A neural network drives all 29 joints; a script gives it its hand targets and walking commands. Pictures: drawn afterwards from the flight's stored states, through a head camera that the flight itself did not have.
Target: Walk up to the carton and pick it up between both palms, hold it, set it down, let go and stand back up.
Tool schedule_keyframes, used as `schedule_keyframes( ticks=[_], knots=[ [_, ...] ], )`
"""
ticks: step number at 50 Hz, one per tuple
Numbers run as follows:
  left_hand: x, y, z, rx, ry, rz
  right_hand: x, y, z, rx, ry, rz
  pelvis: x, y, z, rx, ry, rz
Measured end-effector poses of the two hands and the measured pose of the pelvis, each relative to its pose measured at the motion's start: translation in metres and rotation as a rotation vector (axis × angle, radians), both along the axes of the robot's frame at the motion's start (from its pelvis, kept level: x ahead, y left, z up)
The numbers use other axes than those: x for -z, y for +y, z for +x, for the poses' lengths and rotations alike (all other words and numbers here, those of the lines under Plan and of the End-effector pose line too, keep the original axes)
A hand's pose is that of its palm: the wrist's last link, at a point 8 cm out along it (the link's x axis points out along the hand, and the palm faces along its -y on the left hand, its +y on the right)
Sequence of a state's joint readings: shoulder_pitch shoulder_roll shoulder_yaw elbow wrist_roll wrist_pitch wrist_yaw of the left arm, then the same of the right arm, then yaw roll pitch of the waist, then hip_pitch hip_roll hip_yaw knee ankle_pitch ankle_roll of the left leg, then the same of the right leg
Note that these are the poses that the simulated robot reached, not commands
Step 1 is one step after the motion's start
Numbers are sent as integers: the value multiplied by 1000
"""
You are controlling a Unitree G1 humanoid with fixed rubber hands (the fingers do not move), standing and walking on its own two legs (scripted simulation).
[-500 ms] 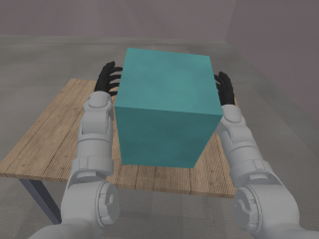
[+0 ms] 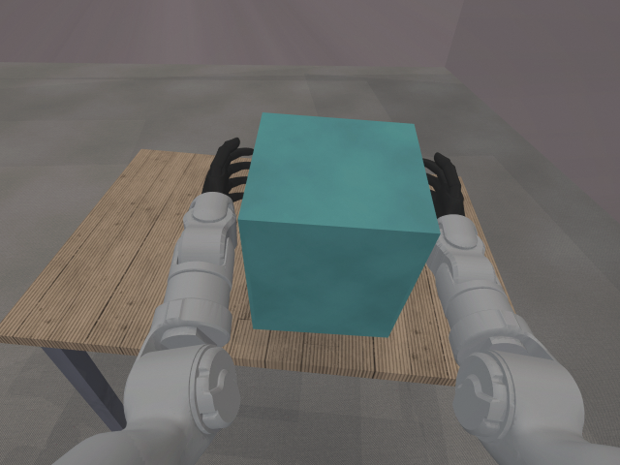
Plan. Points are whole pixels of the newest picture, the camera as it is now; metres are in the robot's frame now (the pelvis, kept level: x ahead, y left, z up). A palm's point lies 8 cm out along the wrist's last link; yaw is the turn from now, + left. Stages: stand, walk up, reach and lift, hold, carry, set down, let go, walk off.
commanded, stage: set down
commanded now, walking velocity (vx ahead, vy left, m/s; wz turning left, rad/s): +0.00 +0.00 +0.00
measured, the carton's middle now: (329, 232) +0.42 +0.01 +0.11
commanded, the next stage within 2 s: none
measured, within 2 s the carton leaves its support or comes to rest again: neither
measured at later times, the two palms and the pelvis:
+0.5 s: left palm (227, 215) +0.42 +0.15 +0.13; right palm (439, 224) +0.42 -0.15 +0.14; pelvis +0.01 +0.00 +0.00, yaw -1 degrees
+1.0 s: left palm (230, 226) +0.43 +0.15 +0.11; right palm (435, 232) +0.42 -0.15 +0.12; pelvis +0.01 +0.00 +0.00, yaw -1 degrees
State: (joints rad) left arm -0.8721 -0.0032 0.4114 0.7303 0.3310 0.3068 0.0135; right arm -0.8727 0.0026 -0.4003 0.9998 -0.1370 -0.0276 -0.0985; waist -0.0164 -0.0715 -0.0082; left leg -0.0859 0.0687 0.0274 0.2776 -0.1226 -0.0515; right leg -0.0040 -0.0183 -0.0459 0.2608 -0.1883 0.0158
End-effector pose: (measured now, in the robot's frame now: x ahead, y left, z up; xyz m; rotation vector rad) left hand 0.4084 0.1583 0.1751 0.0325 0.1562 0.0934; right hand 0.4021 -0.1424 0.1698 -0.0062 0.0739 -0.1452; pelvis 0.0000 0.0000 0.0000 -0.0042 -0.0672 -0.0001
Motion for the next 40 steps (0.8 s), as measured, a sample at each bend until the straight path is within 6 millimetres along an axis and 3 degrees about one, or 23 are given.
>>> schedule_keyframes(
  ticks=[25, 31, 40],
  knots=[
    [42, -4, 13, -8, 67, -20, 31, -5, 16, -14, 62, -33, 0, -1, 8, 13, 72, -1],
    [39, -8, 16, -3, 47, -17, 30, -8, 17, -10, 41, -33, 0, -2, 11, 15, 91, 0],
    [51, -9, 18, -3, 76, -22, 37, -9, 20, -14, 64, -50, 0, -2, 11, 22, 101, 4]
  ],
)
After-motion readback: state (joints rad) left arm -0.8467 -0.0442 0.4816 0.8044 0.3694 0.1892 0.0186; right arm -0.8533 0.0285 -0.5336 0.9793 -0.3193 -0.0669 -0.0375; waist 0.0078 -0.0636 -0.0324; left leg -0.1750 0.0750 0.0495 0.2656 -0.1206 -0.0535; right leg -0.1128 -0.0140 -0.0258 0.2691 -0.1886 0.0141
